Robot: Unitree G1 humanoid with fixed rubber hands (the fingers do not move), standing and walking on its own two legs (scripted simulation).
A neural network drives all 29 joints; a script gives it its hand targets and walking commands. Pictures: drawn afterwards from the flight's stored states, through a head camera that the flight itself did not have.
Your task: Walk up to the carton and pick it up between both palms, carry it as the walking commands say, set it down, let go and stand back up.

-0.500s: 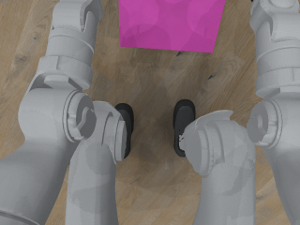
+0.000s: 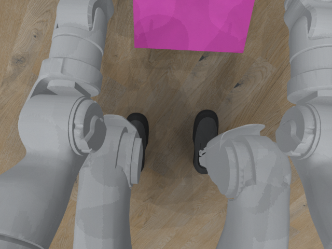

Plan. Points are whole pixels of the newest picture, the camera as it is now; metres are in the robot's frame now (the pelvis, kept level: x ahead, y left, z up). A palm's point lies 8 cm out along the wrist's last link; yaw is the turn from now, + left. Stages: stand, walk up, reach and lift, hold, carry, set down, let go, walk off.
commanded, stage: set down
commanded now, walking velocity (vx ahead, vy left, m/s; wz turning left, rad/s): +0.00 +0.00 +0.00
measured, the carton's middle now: out of the picture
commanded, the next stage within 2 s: none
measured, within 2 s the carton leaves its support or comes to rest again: rests again in 0.84 s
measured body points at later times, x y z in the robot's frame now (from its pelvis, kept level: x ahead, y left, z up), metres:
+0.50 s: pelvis +0.00 +0.00 +0.00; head +0.40 -0.01 +0.21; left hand +0.56 +0.13 -0.21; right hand +0.56 -0.19 -0.22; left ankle +0.10 +0.12 -0.35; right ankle +0.12 -0.10 -0.35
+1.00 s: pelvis +0.00 +0.00 +0.00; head +0.39 -0.01 +0.21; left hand +0.55 +0.13 -0.22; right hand +0.55 -0.20 -0.22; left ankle +0.10 +0.12 -0.35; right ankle +0.12 -0.10 -0.35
